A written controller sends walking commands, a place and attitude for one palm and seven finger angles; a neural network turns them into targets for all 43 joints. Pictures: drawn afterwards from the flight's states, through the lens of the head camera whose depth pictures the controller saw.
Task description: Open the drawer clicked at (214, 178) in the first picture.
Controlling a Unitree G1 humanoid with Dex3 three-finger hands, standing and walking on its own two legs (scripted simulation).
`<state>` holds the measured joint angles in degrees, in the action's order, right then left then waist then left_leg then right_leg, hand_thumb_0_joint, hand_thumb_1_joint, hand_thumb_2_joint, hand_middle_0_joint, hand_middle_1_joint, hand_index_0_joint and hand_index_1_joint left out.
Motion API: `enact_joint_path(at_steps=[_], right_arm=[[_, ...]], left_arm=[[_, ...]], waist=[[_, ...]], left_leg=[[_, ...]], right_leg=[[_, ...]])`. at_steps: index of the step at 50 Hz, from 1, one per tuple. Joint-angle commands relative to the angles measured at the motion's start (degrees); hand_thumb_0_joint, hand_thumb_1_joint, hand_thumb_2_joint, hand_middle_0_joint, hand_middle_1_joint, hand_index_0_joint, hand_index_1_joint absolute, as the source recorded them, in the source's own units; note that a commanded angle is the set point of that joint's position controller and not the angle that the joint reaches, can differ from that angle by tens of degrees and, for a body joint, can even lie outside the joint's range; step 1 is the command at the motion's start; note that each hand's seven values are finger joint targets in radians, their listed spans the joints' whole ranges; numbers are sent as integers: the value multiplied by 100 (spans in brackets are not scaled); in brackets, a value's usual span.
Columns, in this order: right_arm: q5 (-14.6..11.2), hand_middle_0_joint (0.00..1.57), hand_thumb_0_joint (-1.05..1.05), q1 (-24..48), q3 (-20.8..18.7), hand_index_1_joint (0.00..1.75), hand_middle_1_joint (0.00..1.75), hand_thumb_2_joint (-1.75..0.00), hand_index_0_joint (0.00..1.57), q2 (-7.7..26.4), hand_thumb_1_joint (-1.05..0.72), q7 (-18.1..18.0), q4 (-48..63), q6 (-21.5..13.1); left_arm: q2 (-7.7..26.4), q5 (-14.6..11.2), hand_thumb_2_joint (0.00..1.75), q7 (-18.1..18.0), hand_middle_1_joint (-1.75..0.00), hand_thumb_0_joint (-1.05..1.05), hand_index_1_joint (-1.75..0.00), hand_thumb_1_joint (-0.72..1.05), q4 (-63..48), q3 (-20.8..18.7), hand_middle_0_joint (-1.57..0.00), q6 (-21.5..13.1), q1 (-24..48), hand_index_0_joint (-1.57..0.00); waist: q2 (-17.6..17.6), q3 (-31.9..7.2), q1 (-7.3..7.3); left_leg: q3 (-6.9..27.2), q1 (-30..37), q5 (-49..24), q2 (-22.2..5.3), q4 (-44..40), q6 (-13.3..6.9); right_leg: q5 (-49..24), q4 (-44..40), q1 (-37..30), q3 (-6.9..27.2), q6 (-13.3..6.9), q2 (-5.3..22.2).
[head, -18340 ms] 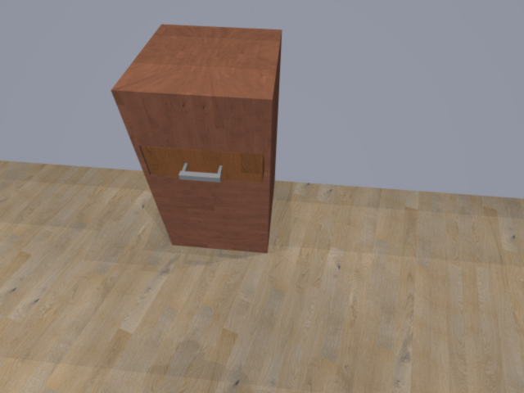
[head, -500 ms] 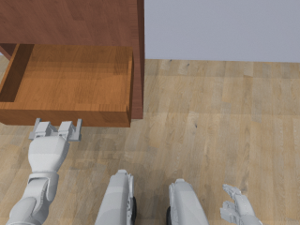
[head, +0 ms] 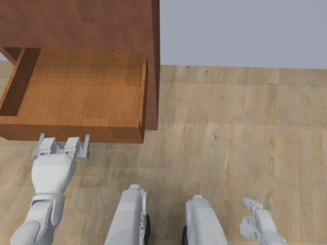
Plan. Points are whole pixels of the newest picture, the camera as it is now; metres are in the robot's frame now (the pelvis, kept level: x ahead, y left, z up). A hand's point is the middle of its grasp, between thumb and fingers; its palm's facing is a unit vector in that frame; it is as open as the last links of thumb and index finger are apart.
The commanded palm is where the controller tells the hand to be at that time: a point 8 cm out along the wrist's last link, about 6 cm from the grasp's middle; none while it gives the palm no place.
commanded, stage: pull the drawer open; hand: left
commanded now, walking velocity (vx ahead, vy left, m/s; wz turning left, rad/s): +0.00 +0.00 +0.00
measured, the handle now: (63, 146) +0.34 +0.29 -0.05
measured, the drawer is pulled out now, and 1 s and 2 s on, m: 0.23 0.24 0.23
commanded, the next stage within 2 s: open the thumb to release the handle in 0.34 s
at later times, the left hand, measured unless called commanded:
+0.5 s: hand (66, 174) +0.27 +0.27 -0.07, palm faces -0.05 -0.04 -1.00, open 5.7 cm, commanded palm +0.26 +0.26 -0.03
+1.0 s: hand (64, 172) +0.27 +0.28 -0.08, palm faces -0.04 -0.04 -1.00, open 12.9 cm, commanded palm +0.26 +0.26 -0.03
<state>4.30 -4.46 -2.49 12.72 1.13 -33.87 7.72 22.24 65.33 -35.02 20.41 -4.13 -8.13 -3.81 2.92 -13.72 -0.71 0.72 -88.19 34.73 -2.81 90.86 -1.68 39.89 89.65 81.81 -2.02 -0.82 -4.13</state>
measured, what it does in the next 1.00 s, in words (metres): stands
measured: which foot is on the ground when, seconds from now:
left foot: down 0.00-1.00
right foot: down 0.00-1.00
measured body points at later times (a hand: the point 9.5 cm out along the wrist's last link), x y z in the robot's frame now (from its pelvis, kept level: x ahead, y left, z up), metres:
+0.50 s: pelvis +0.00 +0.00 +0.00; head +0.16 +0.01 +0.42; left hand +0.27 +0.27 -0.02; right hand +0.19 -0.24 -0.14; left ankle +0.05 +0.11 -0.55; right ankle +0.01 -0.12 -0.55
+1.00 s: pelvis -0.01 +0.00 -0.01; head +0.13 +0.01 +0.42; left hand +0.27 +0.28 -0.02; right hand +0.16 -0.24 -0.15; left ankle +0.05 +0.11 -0.55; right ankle +0.01 -0.12 -0.55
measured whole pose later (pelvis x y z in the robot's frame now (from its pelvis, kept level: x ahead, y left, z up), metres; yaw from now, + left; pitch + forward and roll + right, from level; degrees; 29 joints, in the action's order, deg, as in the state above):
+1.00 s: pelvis -0.01 +0.00 -0.01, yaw +1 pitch +31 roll -4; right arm 4.2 -5.9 -2.9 12.8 -0.1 -36.7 6.9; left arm 23.0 65.8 -34.7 25.9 -4.0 -10.1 1.6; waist 3.2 -14.0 -1.9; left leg 1.9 -89.7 33.7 -2.3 92.3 -1.4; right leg 39.4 91.1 82.9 -3.2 -1.1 -3.8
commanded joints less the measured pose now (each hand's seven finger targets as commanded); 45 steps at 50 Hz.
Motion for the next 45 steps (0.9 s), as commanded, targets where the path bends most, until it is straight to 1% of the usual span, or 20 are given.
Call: enact_joint_path(at_steps=[1, 4, 6, 8, 11, 13, 15, 21, 22, 23, 24, 26, 29, 31, 34, 37, 38, 40, 42, 45], right_arm=[[28, 20, 0, -111, -270, 30, 30, -90, 20, 786, -90, -54, 601, -203], [30, 20, 0, -104, -266, 30, 30, -90, 20, 778, -90, -61, 612, -222], [22, 20, 0, -98, -260, 30, 30, -90, 20, 774, -90, -62, 638, -211], [25, 20, 0, -81, -254, 30, 30, -90, 20, 762, -90, -76, 636, -232], [18, 20, 0, -60, -237, 30, 30, -90, 20, 757, -90, -82, 632, -234], [29, 20, 0, -67, -239, 30, 30, -90, 20, 738, -90, -94, 645, -266], [24, 20, 0, -66, -234, 30, 30, -90, 20, 735, -90, -94, 637, -268], [34, 20, 0, -12, -233, 30, 30, -90, 20, 734, -90, -64, 660, -259], [53, 20, 0, -42, -228, 30, 30, -90, 20, 781, -90, -100, 431, -266], [74, 20, 0, -175, -257, 30, 30, -90, 20, 775, -90, -159, 346, -331], [84, 20, 0, -184, -264, 30, 30, -90, 20, 814, -90, -164, 358, -347], [68, 20, 0, -198, -292, 30, 30, -90, 20, 817, -90, -149, 379, -346], [31, 20, 0, -239, -295, 30, 30, -90, 20, 812, -90, -140, 420, -280], [2, 20, 0, -209, -290, 30, 30, -90, 20, 785, -90, -143, 453, -246], [-10, 20, 0, -201, -257, 30, 30, -90, 20, 766, -90, -202, 424, -240], [-16, 20, 0, -200, -258, 30, 30, -90, 20, 754, -90, -226, 409, -253], [-5, 20, 0, -202, -249, 30, 30, -90, 20, 758, -90, -233, 387, -276], [3, 20, 0, -225, -258, 30, 30, -90, 20, 746, -90, -235, 351, -290], [13, 20, 0, -210, -256, 30, 30, -90, 20, 756, -90, -217, 352, -291], [24, 20, 0, -224, -292, 30, 30, -90, 20, 774, -90, -185, 336, -283]], left_arm=[[846, -84, 90, -287, -135, 0, -135, 90, -685, -466, -40, 79, -556, -40], [858, -70, 90, -289, -135, 0, -135, 90, -801, -475, -40, 69, -671, -40], [782, -100, 90, -279, -135, 0, -135, 90, -747, -423, -40, 106, -868, -40], [869, -117, 90, -254, -135, 0, -135, 90, -818, -483, -40, 104, -789, -40], [859, -123, 90, -235, -135, 0, -135, 90, -751, -478, -40, 89, -842, -40], [996, -152, 90, -228, -135, 0, -135, 90, -763, -652, -40, 61, -980, -40], [918, -167, 90, -215, -135, 0, -135, 90, -734, -600, -40, 31, -1074, -40], [905, -159, 90, -257, -135, 0, -135, 90, -830, -636, -40, -9, -1295, -40], [887, -89, 90, -289, -135, 0, -135, 90, -857, -306, -40, -27, 782, -40], [1092, -34, 87, -299, -134, 0, -134, 83, -761, -544, -40, -128, 1056, -40], [1169, 30, 84, -318, -134, 0, -134, 76, -587, -627, -39, -155, 798, -39], [998, -11, 78, -287, -132, 0, -132, 62, -457, -506, -38, -128, 585, -38], [1082, -57, 69, -173, -130, 0, -130, 41, -483, -532, -36, -39, 389, -36], [963, -113, 63, -98, -128, 0, -128, 27, -546, -377, -35, 17, 397, -35], [1170, -127, 54, 2, -126, 0, -126, 6, -526, -490, -34, -12, 522, -34], [1004, -125, 45, 17, -124, 0, -124, -15, -433, -341, -32, -99, 657, -32], [1088, -139, 42, 15, -123, 0, -123, -22, -392, -415, -32, -129, 736, -32], [1092, -117, 36, -20, -122, 0, -122, -36, -314, -441, -31, -212, 735, -31], [1082, -69, 30, -68, -120, 0, -120, -50, -295, -418, -30, -258, 793, -30], [1033, -36, 30, -164, -120, 0, -120, -50, -303, -414, -30, -260, 795, -30]], waist=[[49, -2367, -270], [206, -2546, -340], [2, -2432, -298], [149, -2407, -317], [14, -2300, -293], [90, -2407, -381], [-43, -2349, -352], [83, -2374, -402], [-1, -2118, 197], [73, -2146, 91], [150, -2358, -60], [112, -2465, -102], [107, -2653, -204], [24, -2573, -151], [88, -2499, -174], [-23, -2258, -75], [118, -2183, -92], [-38, -2246, -92], [121, -2194, -113], [145, -2301, -135]], left_leg=[[189, 2788, -1896, 230, -1053, -65], [189, 2956, -2063, 230, -1063, -56], [200, 2904, -1988, 228, -1083, -58], [194, 2842, -1999, 224, -1074, -62], [149, 2737, -1904, 240, -1039, -71], [138, 2707, -2018, 245, -1009, -71], [136, 2691, -2012, 250, -988, -77], [137, 2747, -2092, 262, -998, -60], [195, 2480, -1810, 178, -757, -103], [217, 2430, -1725, 166, -728, -92], [206, 2546, -1730, 197, -747, -83], [176, 2650, -1760, 226, -778, -86], [177, 2804, -1950, 242, -877, -72], [160, 2775, -1802, 255, -917, -89], [140, 2622, -1674, 247, -897, -91], [164, 2531, -1388, 240, -914, -107], [178, 2507, -1369, 227, -927, -105], [153, 2446, -1367, 238, -862, -116], [176, 2456, -1324, 241, -888, -96], [209, 2591, -1381, 233, -931, -85]], right_leg=[[-2016, -1149, -789, -59, -292, -73], [-2115, -1111, -808, -55, -300, -67], [-2103, -1156, -835, -45, -291, -80], [-2119, -1141, -853, -44, -305, -76], [-2123, -1180, -893, -4, -291, -79], [-2266, -1125, -1003, 21, -309, -86], [-2319, -1129, -990, 30, -294, -88], [-2362, -1094, -960, 37, -310, -89], [-2159, -1136, -468, 22, -227, -29], [-1911, -1044, -415, -40, -231, -38], [-1827, -1026, -404, -43, -241, -47], [-1873, -1088, -509, -32, -250, -45], [-2055, -1089, -755, -31, -273, -59], [-1981, -1188, -812, -10, -254, -63], [-1864, -1180, -825, 23, -257, -69], [-1546, -1266, -654, 5, -246, -69], [-1481, -1258, -583, -5, -264, -74], [-1507, -1232, -632, -3, -253, -77], [-1394, -1212, -517, -7, -278, -82], [-1375, -1190, -462, -48, -287, -80]])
